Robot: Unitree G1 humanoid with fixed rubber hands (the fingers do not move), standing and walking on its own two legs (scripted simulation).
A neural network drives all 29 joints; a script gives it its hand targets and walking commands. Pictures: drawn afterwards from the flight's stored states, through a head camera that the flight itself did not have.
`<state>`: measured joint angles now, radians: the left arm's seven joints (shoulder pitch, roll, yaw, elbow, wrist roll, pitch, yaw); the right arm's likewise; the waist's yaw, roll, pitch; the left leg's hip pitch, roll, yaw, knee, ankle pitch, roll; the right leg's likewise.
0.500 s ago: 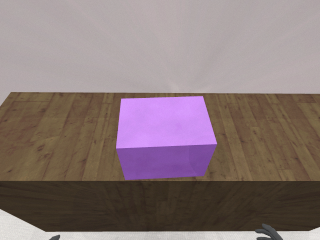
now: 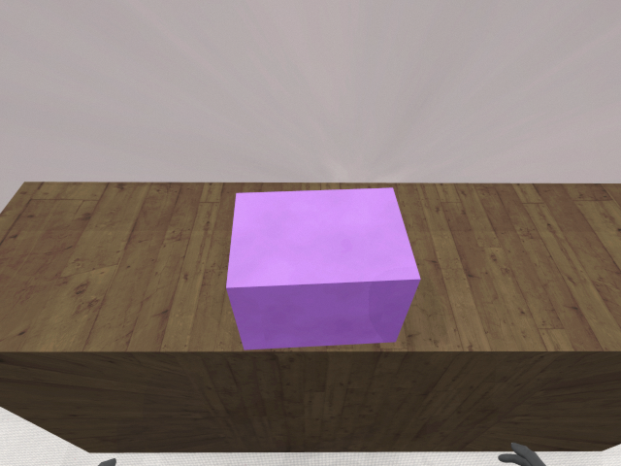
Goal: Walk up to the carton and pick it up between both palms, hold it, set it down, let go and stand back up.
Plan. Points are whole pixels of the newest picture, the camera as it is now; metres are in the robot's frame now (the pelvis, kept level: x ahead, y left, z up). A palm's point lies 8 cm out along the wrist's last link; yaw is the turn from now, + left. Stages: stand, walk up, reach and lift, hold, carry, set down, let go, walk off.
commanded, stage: stand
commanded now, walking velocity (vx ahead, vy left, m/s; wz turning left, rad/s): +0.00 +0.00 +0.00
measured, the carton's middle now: (317, 269) +0.39 +0.00 +0.00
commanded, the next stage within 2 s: none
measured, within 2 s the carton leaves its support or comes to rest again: neither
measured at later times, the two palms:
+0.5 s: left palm out of the picture +0.08 +0.30 -0.11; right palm out of the picture +0.10 -0.29 -0.10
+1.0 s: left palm out of the picture +0.07 +0.30 -0.11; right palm out of the picture +0.09 -0.29 -0.10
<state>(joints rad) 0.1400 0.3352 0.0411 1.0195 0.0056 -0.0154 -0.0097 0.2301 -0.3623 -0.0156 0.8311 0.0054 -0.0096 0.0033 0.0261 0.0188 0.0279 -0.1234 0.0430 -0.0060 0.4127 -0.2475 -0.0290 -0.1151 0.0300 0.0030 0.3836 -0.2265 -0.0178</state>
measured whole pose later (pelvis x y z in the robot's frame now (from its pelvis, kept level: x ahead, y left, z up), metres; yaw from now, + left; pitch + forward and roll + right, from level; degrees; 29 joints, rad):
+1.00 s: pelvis +0.00 +0.00 +0.00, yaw +0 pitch -3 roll -1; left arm 0.13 0.34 0.04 1.05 0.01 -0.02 -0.01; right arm 0.23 -0.36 -0.02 0.86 0.01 -0.01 0.00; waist 0.03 0.02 0.03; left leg -0.12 0.04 -0.01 0.41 -0.24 -0.03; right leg -0.11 0.03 0.00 0.38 -0.22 -0.02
